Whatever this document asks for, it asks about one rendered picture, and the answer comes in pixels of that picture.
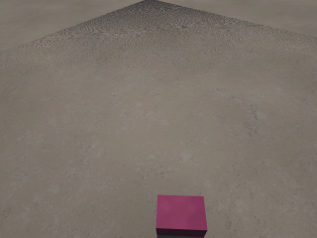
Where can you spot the carton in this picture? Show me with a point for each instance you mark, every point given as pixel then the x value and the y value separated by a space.
pixel 181 215

